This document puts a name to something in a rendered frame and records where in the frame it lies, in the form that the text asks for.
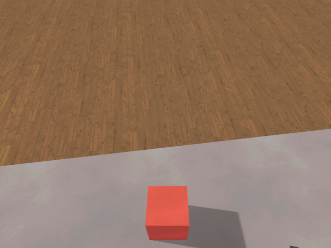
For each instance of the carton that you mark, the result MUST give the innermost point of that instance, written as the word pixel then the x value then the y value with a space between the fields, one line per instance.
pixel 167 214

